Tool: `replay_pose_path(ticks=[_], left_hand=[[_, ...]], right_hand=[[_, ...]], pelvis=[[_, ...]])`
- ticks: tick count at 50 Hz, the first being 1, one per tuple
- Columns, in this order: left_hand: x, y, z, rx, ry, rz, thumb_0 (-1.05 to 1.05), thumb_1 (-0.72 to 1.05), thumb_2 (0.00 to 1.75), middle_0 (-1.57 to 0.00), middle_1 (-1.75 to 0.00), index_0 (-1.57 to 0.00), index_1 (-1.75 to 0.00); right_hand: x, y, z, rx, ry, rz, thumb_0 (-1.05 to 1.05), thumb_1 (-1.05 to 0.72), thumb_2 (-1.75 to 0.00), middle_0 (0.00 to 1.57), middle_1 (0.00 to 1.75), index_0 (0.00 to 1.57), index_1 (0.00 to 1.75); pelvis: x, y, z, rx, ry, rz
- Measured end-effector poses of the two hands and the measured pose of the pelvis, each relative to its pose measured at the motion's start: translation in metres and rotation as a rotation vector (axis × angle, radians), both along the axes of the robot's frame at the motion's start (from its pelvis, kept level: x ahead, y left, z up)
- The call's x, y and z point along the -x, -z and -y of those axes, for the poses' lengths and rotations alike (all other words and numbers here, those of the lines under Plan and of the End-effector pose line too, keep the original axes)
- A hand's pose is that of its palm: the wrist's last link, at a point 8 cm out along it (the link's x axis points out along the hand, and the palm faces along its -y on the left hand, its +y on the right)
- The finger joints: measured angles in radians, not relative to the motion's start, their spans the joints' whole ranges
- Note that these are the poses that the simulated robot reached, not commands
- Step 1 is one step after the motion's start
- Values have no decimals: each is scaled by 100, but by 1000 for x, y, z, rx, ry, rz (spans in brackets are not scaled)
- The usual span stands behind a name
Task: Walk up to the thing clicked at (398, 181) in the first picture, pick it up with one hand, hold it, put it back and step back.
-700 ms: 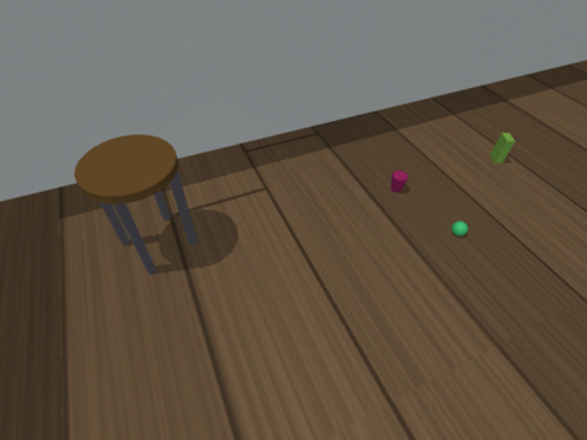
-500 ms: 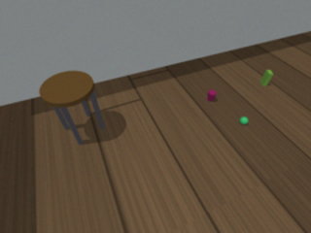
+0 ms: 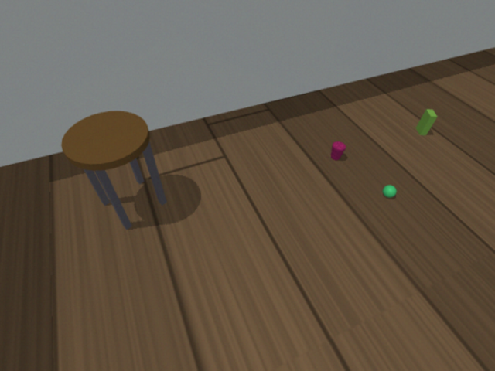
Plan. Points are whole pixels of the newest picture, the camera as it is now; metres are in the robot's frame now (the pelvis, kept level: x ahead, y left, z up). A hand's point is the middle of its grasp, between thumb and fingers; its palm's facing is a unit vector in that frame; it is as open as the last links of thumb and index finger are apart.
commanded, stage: stand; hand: left
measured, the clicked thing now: (337, 151) +1.36 -0.59 -0.74
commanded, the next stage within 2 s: walk up in 0.42 s
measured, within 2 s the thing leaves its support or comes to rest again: neither
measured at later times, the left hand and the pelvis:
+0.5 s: hand out of the picture +0.08 +0.25 -0.16, palm faces -0.08 -0.94 -0.33, open 7.3 cm; pelvis +0.01 +0.00 +0.00, yaw -4 degrees
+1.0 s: hand (202, 308) +0.26 +0.09 -0.15, palm faces -0.27 -0.90 -0.34, open 7.3 cm; pelvis +0.15 -0.15 -0.01, yaw -19 degrees
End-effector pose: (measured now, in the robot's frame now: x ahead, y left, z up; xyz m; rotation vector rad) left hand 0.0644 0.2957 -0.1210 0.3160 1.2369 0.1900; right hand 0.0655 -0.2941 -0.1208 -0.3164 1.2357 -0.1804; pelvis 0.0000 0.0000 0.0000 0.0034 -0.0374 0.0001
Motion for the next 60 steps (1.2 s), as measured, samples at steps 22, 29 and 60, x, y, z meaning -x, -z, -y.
replay_pose_path(ticks=[22,29,60], left_hand=[[-10,-2,0,3,-6,7,0,90,90,-20,-30,-21,-30],[-41,-11,-2,-6,100,-43,0,90,90,-20,-30,-21,-30],[-323,17,188,36,365,23,0,90,90,-21,-30,-21,-30]], right_hand=[[-13,-1,2,0,-4,18,1,-91,-90,21,30,21,30],[2,-13,47,55,103,138,1,-90,-90,21,30,21,30],[-141,-11,208,90,292,110,1,-90,-90,21,30,21,30]], pelvis=[[-8,0,2,-1,7,-3],[-22,4,20,-19,118,-13],[-258,26,176,39,384,-19]])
